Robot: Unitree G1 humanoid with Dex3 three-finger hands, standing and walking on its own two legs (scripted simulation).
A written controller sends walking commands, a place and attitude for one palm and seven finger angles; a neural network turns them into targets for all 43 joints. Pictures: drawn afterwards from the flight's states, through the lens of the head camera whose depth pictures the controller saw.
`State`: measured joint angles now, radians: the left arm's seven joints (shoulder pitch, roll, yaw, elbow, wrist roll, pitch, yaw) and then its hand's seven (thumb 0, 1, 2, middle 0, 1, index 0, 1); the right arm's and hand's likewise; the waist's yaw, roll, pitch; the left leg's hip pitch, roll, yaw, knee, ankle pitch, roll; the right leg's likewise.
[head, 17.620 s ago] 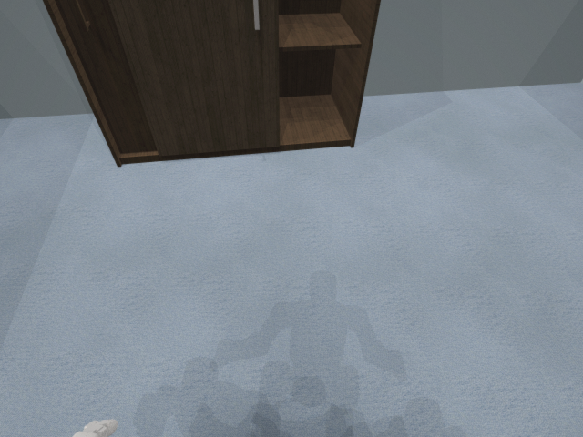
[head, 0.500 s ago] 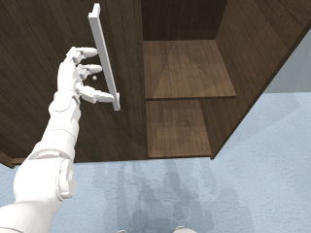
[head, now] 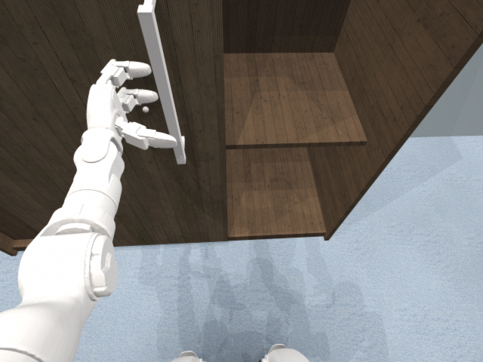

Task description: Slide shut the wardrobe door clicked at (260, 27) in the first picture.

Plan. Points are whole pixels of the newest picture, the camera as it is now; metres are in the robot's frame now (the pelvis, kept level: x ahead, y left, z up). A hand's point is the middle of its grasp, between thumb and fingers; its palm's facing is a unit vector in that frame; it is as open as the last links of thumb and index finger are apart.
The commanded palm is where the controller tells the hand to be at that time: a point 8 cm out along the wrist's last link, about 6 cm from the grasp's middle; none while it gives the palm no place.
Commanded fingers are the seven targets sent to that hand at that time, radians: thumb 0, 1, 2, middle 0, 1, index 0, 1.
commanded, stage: slide the fingers in behind the handle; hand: left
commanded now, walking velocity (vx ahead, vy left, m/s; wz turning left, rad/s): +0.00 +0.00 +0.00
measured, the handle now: (169, 96) +0.54 +0.09 +0.11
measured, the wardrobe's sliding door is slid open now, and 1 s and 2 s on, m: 0.42 0.42 0.42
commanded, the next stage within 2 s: grip the handle and tug to test in 1.60 s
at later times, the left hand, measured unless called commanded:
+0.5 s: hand (160, 114) +0.50 +0.10 +0.11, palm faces -0.02 -1.00 -0.01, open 13.9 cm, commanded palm +0.47 +0.15 +0.11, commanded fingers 0.00 -0.50 0.30 -0.30 -1.20 -0.30 -1.20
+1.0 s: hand (172, 113) +0.49 +0.08 +0.11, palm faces -0.03 -1.00 -0.01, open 14.0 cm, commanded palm +0.47 +0.13 +0.11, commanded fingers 0.00 -0.50 0.30 -0.30 -1.20 -0.30 -1.20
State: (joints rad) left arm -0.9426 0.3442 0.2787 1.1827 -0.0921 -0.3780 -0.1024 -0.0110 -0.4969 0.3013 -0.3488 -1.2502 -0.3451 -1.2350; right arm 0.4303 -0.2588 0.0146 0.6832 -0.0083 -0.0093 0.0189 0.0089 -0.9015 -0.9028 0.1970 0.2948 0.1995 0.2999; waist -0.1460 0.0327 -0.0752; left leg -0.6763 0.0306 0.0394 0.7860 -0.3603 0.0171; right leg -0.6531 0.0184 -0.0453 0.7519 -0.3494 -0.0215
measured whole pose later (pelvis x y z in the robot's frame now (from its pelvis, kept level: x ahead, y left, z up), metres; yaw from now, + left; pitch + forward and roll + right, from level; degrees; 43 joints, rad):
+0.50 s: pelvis +0.01 +0.00 +0.00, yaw +0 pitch +13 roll -1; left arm -0.86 0.26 0.24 1.08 -0.09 -0.36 -0.04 -0.01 -0.50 0.30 -0.31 -1.22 -0.30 -1.21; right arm 0.39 -0.25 0.01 0.66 0.00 0.00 0.03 0.01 -0.90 -0.90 0.20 0.29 0.20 0.30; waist -0.13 0.04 -0.08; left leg -0.63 0.03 0.05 0.78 -0.38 0.01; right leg -0.62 0.02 -0.03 0.75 -0.37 -0.02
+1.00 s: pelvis +0.01 -0.01 +0.00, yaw +0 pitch +13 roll +0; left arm -0.85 0.23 0.23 1.05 -0.09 -0.36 -0.03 -0.01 -0.50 0.30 -0.30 -1.20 -0.30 -1.20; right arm 0.38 -0.25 0.00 0.66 0.00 0.00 0.03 0.01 -0.90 -0.90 0.20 0.29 0.20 0.30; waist -0.12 0.03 -0.08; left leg -0.61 0.04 0.04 0.76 -0.37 0.00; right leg -0.60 0.03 -0.04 0.74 -0.37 -0.03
